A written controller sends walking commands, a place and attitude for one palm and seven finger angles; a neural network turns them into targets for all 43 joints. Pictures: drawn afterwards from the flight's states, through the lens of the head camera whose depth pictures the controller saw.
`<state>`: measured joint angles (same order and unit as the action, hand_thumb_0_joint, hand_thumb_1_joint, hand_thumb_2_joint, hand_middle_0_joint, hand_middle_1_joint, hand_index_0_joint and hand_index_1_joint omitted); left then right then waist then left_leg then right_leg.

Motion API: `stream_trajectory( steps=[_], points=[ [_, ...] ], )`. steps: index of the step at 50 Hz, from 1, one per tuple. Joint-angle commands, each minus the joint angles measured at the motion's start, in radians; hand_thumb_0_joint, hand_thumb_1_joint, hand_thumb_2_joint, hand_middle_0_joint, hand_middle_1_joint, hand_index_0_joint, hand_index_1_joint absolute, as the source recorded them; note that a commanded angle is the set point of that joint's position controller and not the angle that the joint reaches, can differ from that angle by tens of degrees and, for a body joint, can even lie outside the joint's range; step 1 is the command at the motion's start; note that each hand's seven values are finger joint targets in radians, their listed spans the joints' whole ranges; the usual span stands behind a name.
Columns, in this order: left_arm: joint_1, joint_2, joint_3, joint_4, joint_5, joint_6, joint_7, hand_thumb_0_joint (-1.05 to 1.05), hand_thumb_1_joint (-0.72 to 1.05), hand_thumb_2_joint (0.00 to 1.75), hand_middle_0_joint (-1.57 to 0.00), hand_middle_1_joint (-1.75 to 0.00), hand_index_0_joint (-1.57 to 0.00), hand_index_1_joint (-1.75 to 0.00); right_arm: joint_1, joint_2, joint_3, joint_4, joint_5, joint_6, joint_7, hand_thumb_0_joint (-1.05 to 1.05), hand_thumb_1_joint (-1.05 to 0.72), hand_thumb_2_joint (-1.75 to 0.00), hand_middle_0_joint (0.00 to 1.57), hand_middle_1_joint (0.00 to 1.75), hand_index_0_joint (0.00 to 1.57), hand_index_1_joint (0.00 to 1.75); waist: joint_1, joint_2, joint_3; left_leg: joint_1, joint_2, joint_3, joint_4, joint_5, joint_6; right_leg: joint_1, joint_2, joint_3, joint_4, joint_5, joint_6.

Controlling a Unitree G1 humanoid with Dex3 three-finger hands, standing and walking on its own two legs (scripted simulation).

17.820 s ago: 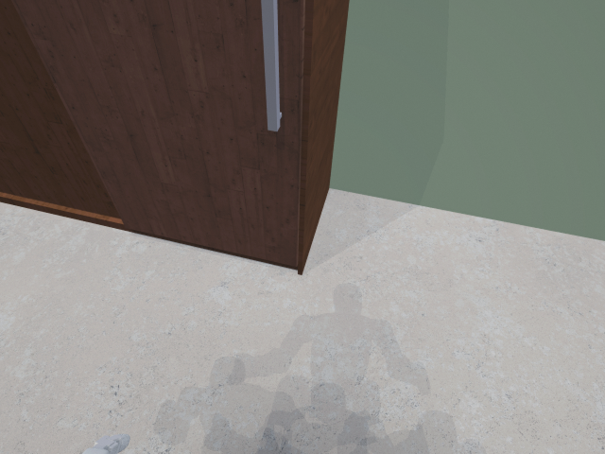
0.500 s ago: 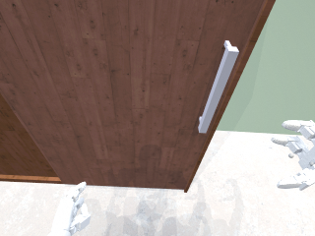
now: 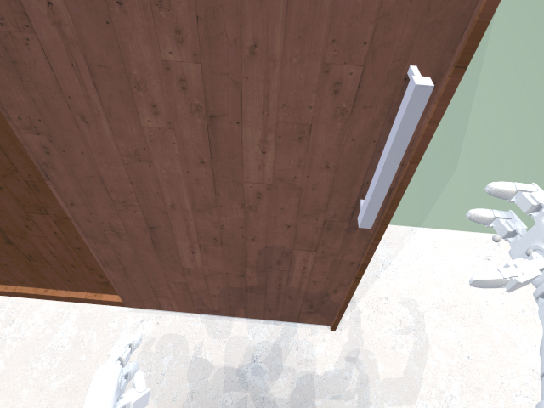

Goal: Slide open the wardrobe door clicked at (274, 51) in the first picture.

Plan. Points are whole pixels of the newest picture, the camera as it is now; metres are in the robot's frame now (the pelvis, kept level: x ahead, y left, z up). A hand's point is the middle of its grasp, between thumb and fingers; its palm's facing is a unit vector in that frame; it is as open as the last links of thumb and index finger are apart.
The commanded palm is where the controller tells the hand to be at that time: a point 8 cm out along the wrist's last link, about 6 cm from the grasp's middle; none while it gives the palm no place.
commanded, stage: move the hooked fingers beside the handle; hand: right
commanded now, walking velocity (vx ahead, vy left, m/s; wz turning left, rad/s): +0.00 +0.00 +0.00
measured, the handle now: (385, 158) +0.52 -0.16 +0.11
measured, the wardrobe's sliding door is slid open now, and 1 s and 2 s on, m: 0.00 0.00 0.00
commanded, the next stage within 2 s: feel for the door with the fingertips in 1.94 s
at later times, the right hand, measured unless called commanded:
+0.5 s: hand (460, 203) +0.39 -0.24 +0.13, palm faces +0.03 +1.00 +0.00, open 13.9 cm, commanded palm +0.37 -0.29 +0.14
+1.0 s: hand (441, 179) +0.45 -0.23 +0.13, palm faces +0.02 +1.00 +0.02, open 14.0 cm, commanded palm +0.42 -0.28 +0.13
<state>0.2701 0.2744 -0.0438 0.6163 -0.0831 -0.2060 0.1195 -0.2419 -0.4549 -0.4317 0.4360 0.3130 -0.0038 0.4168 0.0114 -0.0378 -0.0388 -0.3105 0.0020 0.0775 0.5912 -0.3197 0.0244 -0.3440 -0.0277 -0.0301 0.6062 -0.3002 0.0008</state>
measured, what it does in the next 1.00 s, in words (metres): stands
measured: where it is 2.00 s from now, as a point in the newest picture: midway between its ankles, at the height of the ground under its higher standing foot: outside the picture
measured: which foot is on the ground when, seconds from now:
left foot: down 0.00-1.00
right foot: down 0.00-1.00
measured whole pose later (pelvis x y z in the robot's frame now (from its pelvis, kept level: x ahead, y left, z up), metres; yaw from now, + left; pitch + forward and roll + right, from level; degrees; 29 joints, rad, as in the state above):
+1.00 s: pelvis +0.02 -0.01 +0.00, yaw +1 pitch +8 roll +1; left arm 0.34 0.28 -0.02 0.65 -0.06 -0.06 0.08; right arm -0.64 -0.46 -0.37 0.84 0.21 -0.13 0.31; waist 0.07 -0.02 -0.06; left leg -0.41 0.00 0.06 0.61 -0.33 0.01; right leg -0.45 -0.03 -0.05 0.65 -0.33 -0.02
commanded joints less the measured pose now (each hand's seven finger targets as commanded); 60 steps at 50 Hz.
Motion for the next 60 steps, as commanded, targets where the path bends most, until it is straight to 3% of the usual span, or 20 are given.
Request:
stream_trajectory(
  steps=[1, 7, 12, 16, 20, 22, 27, 29, 31, 35, 39, 41, 43, 44, 46, 49, 53, 54, 58, 60],
  points=[
    [-0.068, 0.133, 0.053, -0.152, 0.001, -0.040, 0.011, 0.00, 0.90, 0.90, -0.20, -0.30, -0.20, -0.30, -0.323, -0.302, -0.082, -0.198, 0.008, -0.061, -0.015, 0.00, 0.50, -0.30, 0.30, 1.20, 0.30, 1.20, -0.011, -0.014, -0.212, 0.030, 0.006, -0.049, -0.096, 0.242, -0.016, 0.109, 0.023, 0.040, -0.064, 0.189, -0.040],
    [-0.048, 0.128, 0.056, -0.135, 0.007, -0.039, 0.011, 0.00, 0.90, 0.90, -0.20, -0.30, -0.20, -0.30, -0.407, -0.261, -0.047, -0.238, 0.011, -0.123, -0.022, 0.00, 0.50, -0.30, 0.30, 1.20, 0.30, 1.20, 0.009, -0.048, -0.267, 0.023, -0.003, -0.039, -0.082, 0.271, -0.009, 0.166, 0.021, 0.049, -0.058, 0.228, -0.040],
    [-0.027, 0.140, 0.055, -0.111, 0.003, -0.019, 0.014, 0.00, 0.90, 0.90, -0.20, -0.30, -0.20, -0.30, -0.468, -0.239, -0.003, -0.093, -0.010, -0.078, -0.033, 0.00, 0.50, -0.30, 0.30, 1.20, 0.30, 1.20, 0.022, -0.018, -0.183, -0.033, -0.001, -0.031, -0.094, 0.203, -0.009, 0.115, 0.019, 0.058, -0.075, 0.162, -0.035],
    [-0.026, 0.133, 0.056, -0.123, 0.007, -0.009, 0.006, 0.00, 0.90, 0.90, -0.20, -0.30, -0.20, -0.30, -0.521, -0.214, 0.031, -0.123, -0.032, -0.083, -0.064, 0.00, 0.50, -0.30, 0.30, 1.20, 0.30, 1.20, 0.017, -0.037, -0.250, -0.017, 0.000, -0.029, -0.080, 0.237, -0.003, 0.156, 0.019, 0.064, -0.068, 0.217, -0.036],
    [-0.008, 0.136, 0.058, -0.114, 0.015, 0.004, 0.000, 0.00, 0.90, 0.90, -0.20, -0.30, -0.20, -0.30, -0.562, -0.239, -0.002, -0.108, -0.033, -0.118, -0.095, 0.00, 0.50, -0.30, 0.30, 1.20, 0.30, 1.20, 0.015, 0.013, -0.308, 0.020, -0.004, -0.032, -0.067, 0.284, -0.004, 0.160, 0.015, 0.063, -0.058, 0.261, -0.036],
    [-0.005, 0.137, 0.058, -0.107, 0.015, 0.013, -0.002, 0.00, 0.90, 0.90, -0.20, -0.30, -0.20, -0.30, -0.559, -0.266, -0.030, -0.073, -0.039, -0.125, -0.104, 0.00, 0.50, -0.30, 0.30, 1.20, 0.30, 1.20, 0.010, -0.006, -0.301, 0.025, -0.002, -0.033, -0.062, 0.303, -0.003, 0.148, 0.017, 0.057, -0.057, 0.273, -0.032],
    [0.017, 0.141, 0.060, -0.098, 0.012, 0.039, -0.009, 0.00, 0.90, 0.90, -0.20, -0.30, -0.20, -0.30, -0.630, -0.245, 0.016, 0.026, -0.066, -0.109, -0.104, 0.00, 0.50, -0.30, 0.30, 1.20, 0.30, 1.20, 0.031, -0.018, -0.258, -0.016, -0.001, -0.034, -0.061, 0.299, -0.003, 0.120, 0.016, 0.053, -0.050, 0.261, -0.033],
    [0.029, 0.146, 0.065, -0.102, 0.015, 0.048, -0.011, 0.00, 0.90, 0.90, -0.20, -0.30, -0.20, -0.30, -0.620, -0.263, 0.003, 0.035, -0.067, -0.116, -0.103, 0.00, 0.50, -0.30, 0.30, 1.20, 0.30, 1.20, 0.023, 0.009, -0.290, 0.014, -0.002, -0.034, -0.054, 0.330, 0.000, 0.117, 0.014, 0.051, -0.038, 0.295, -0.036],
    [0.031, 0.142, 0.067, -0.110, 0.016, 0.054, -0.014, 0.00, 0.90, 0.90, -0.20, -0.30, -0.20, -0.30, -0.637, -0.258, 0.002, 0.005, -0.063, -0.132, -0.097, 0.00, 0.50, -0.30, 0.30, 1.20, 0.30, 1.20, 0.022, -0.027, -0.340, 0.027, -0.002, -0.041, -0.045, 0.373, -0.002, 0.145, 0.018, 0.047, -0.029, 0.332, -0.036],
    [0.053, 0.147, 0.069, -0.087, 0.014, 0.068, -0.013, 0.00, 0.90, 0.90, -0.20, -0.30, -0.20, -0.30, -0.734, -0.238, 0.032, 0.049, -0.056, -0.158, -0.090, 0.00, 0.50, -0.30, 0.30, 1.20, 0.30, 1.20, 0.055, 0.008, -0.312, -0.011, -0.009, -0.039, -0.048, 0.368, -0.005, 0.139, 0.011, 0.047, -0.018, 0.325, -0.040],
    [0.072, 0.153, 0.071, -0.074, 0.016, 0.084, -0.014, 0.00, 0.90, 0.90, -0.20, -0.30, -0.20, -0.30, -0.765, -0.267, 0.024, 0.112, -0.070, -0.169, -0.096, 0.00, 0.50, -0.30, 0.30, 1.20, 0.30, 1.20, 0.050, -0.019, -0.320, -0.010, -0.005, -0.039, -0.041, 0.354, 0.000, 0.121, 0.015, 0.049, -0.014, 0.318, -0.038],
    [0.075, 0.148, 0.072, -0.075, 0.017, 0.089, -0.018, 0.00, 0.90, 0.90, -0.20, -0.30, -0.20, -0.30, -0.783, -0.242, 0.046, 0.123, -0.080, -0.170, -0.099, 0.00, 0.50, -0.30, 0.30, 1.20, 0.30, 1.20, 0.052, -0.070, -0.339, -0.027, -0.005, -0.042, -0.035, 0.372, -0.001, 0.145, 0.017, 0.050, -0.007, 0.348, -0.035],
    [0.087, 0.152, 0.073, -0.065, 0.018, 0.095, -0.020, 0.00, 0.90, 0.90, -0.20, -0.30, -0.20, -0.30, -0.826, -0.250, 0.047, 0.148, -0.081, -0.177, -0.103, 0.00, 0.50, -0.30, 0.30, 1.20, 0.30, 1.20, 0.063, -0.050, -0.337, -0.043, -0.007, -0.040, -0.035, 0.359, -0.001, 0.139, 0.015, 0.054, -0.004, 0.338, -0.035],
    [0.099, 0.156, 0.076, -0.064, 0.021, 0.101, -0.021, 0.00, 0.90, 0.90, -0.20, -0.30, -0.20, -0.30, -0.799, -0.272, 0.023, 0.177, -0.076, -0.179, -0.104, 0.00, 0.50, -0.30, 0.30, 1.20, 0.30, 1.20, 0.054, 0.005, -0.344, -0.008, -0.008, -0.040, -0.032, 0.376, 0.000, 0.112, 0.014, 0.052, 0.000, 0.346, -0.040],
    [0.096, 0.156, 0.078, -0.075, 0.020, 0.108, -0.023, 0.00, 0.90, 0.90, -0.20, -0.30, -0.20, -0.30, -0.784, -0.287, 0.001, 0.167, -0.077, -0.190, -0.105, 0.00, 0.50, -0.30, 0.30, 1.20, 0.30, 1.20, 0.046, -0.010, -0.387, 0.013, -0.009, -0.047, -0.025, 0.412, -0.004, 0.122, 0.016, 0.043, 0.001, 0.365, -0.039],
    [0.111, 0.156, 0.076, -0.070, 0.022, 0.118, -0.027, 0.00, 0.90, 0.90, -0.20, -0.30, -0.20, -0.30, -0.810, -0.281, 0.010, 0.218, -0.080, -0.198, -0.112, 0.00, 0.50, -0.30, 0.30, 1.20, 0.30, 1.20, 0.053, 0.009, -0.356, 0.006, -0.008, -0.043, -0.023, 0.411, -0.004, 0.089, 0.014, 0.040, 0.003, 0.360, -0.041],
    [0.120, 0.158, 0.076, -0.064, 0.021, 0.129, -0.030, 0.00, 0.90, 0.90, -0.20, -0.30, -0.20, -0.30, -0.886, -0.283, 0.031, 0.265, -0.102, -0.209, -0.114, 0.00, 0.50, -0.30, 0.30, 1.20, 0.30, 1.20, 0.070, -0.039, -0.324, -0.050, -0.011, -0.048, -0.025, 0.358, -0.005, 0.076, 0.015, 0.040, 0.004, 0.308, -0.039],
    [0.130, 0.161, 0.079, -0.061, 0.023, 0.134, -0.030, 0.00, 0.90, 0.90, -0.20, -0.30, -0.20, -0.30, -0.900, -0.293, 0.025, 0.263, -0.101, -0.218, -0.117, 0.00, 0.50, -0.30, 0.30, 1.20, 0.30, 1.20, 0.075, -0.006, -0.341, -0.034, -0.011, -0.046, -0.021, 0.374, -0.004, 0.081, 0.013, 0.040, 0.012, 0.330, -0.043],
    [0.138, 0.158, 0.078, -0.062, 0.026, 0.141, -0.034, 0.00, 0.90, 0.90, -0.20, -0.30, -0.20, -0.30, -0.909, -0.293, 0.016, 0.271, -0.101, -0.239, -0.115, 0.00, 0.50, -0.30, 0.30, 1.20, 0.30, 1.20, 0.067, -0.043, -0.395, -0.038, -0.016, -0.050, -0.012, 0.384, -0.004, 0.108, 0.013, 0.044, 0.018, 0.353, -0.037],
    [0.145, 0.164, 0.078, -0.062, 0.025, 0.148, -0.035, 0.00, 0.90, 0.90, -0.20, -0.30, -0.20, -0.30, -0.887, -0.322, -0.009, 0.294, -0.102, -0.243, -0.114, 0.00, 0.50, -0.30, 0.30, 1.20, 0.30, 1.20, 0.065, -0.003, -0.389, -0.022, -0.019, -0.053, -0.012, 0.394, -0.007, 0.084, 0.011, 0.039, 0.018, 0.347, -0.042]
  ],
)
